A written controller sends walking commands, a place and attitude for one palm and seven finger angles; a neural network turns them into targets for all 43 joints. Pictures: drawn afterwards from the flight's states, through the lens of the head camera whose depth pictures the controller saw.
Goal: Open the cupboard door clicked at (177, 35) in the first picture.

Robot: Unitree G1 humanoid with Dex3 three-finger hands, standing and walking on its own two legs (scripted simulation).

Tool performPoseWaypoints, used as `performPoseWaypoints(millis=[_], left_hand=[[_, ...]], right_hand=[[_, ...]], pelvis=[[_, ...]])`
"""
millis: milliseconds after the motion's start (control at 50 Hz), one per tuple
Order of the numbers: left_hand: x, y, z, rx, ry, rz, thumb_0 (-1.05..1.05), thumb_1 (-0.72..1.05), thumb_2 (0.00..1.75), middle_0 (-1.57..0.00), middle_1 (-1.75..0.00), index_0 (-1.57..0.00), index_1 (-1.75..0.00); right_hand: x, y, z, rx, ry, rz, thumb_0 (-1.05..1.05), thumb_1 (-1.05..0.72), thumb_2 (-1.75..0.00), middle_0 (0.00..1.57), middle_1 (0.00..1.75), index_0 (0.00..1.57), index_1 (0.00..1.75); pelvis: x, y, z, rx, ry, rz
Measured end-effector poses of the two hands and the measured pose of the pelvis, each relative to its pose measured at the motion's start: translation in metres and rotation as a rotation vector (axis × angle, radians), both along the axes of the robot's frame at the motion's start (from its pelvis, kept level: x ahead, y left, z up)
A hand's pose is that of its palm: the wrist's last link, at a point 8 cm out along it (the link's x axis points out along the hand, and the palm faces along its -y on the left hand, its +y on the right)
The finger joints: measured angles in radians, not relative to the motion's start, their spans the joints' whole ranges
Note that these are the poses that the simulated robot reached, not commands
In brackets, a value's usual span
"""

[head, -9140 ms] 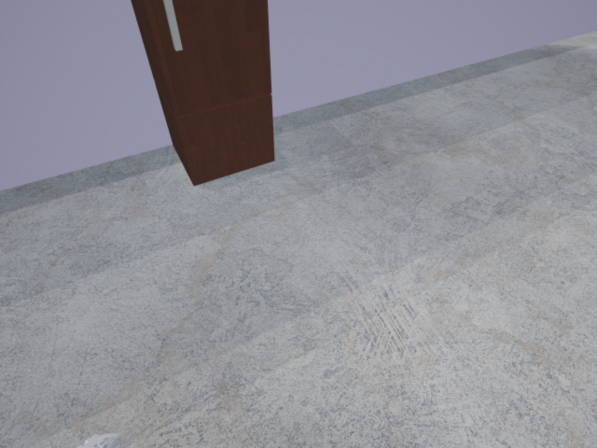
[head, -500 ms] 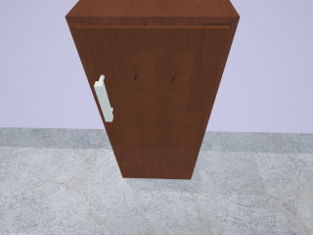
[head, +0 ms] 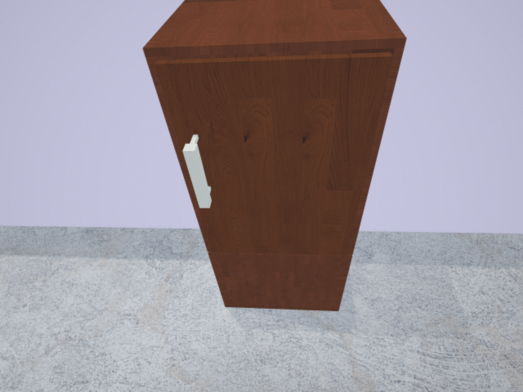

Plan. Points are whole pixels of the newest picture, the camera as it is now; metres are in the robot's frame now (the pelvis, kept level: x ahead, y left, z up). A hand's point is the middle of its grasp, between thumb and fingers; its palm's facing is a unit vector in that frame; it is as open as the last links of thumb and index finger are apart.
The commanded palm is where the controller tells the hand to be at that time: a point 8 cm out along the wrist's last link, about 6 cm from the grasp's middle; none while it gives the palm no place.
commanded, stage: come to a stop and stand still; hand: left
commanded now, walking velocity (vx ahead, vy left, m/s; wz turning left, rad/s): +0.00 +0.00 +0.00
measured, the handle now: (200, 172) +0.56 +0.19 +0.02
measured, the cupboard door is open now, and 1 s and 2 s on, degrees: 0 0 0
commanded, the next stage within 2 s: look again from close up in 1.24 s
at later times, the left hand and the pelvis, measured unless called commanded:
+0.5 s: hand out of the picture +0.02 +0.13 -0.16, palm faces +0.03 -0.97 -0.23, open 7.3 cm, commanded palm none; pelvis +0.02 -0.04 +0.01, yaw +2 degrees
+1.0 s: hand out of the picture +0.02 +0.10 -0.16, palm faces +0.08 -0.98 -0.20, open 7.3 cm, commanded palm none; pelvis +0.04 -0.07 +0.01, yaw +3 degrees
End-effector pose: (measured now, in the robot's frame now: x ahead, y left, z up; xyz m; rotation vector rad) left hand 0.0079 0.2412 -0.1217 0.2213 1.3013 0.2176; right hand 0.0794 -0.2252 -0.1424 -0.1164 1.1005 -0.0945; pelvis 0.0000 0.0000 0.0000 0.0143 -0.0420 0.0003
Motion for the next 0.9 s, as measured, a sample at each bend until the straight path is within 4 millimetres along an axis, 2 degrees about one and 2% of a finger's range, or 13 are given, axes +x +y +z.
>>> performPoseWaypoints(millis=[80, 160, 300, 420, 560, 900], left_hand=[[-0.01, -0.009, 0.003, -0.007, 0.026, 0.003, 0.0, 0.91, 0.9, -0.2, -0.29, -0.2, -0.3], [-0.014, -0.022, 0.002, -0.026, 0.052, 0.007, 0.0, 0.9, 0.9, -0.2, -0.29, -0.2, -0.3], [-0.007, -0.046, -0.002, -0.058, 0.07, 0.006, 0.01, 0.91, 0.9, -0.2, -0.29, -0.2, -0.3], [0.001, -0.055, -0.002, -0.056, 0.074, 0.011, 0.01, 0.93, 0.9, -0.2, -0.29, -0.2, -0.3], [0.007, -0.064, -0.003, -0.054, 0.074, 0.025, 0.01, 0.93, 0.9, -0.2, -0.29, -0.2, -0.3], [0.003, -0.087, -0.006, -0.08, 0.1, 0.07, 0.01, 0.93, 0.9, -0.2, -0.29, -0.2, -0.3]], right_hand=[[-0.017, -0.01, -0.003, -0.003, 0.053, -0.003, -0.01, -0.93, -0.9, 0.2, 0.3, 0.21, 0.3], [-0.042, -0.018, -0.006, -0.006, 0.137, -0.01, 0.0, -0.92, -0.9, 0.2, 0.3, 0.2, 0.3], [-0.086, -0.023, -0.008, 0.005, 0.289, -0.028, 0.0, -0.91, -0.9, 0.2, 0.3, 0.2, 0.3], [-0.105, -0.02, -0.007, 0.03, 0.365, -0.038, 0.0, -0.91, -0.9, 0.2, 0.3, 0.2, 0.3], [-0.1, -0.02, -0.007, 0.048, 0.381, -0.033, 0.0, -0.9, -0.9, 0.2, 0.3, 0.2, 0.3], [-0.051, -0.043, -0.005, 0.012, 0.317, 0.002, 0.01, -0.91, -0.9, 0.2, 0.3, 0.2, 0.3]], pelvis=[[0.0, -0.006, 0.003, 0.004, 0.013, 0.003], [0.002, -0.013, 0.005, 0.007, 0.019, 0.007], [0.007, -0.026, 0.008, 0.007, 0.021, 0.015], [0.012, -0.037, 0.009, 0.007, 0.02, 0.022], [0.018, -0.047, 0.009, 0.005, 0.024, 0.03], [0.033, -0.062, 0.01, 0.003, 0.028, 0.043]])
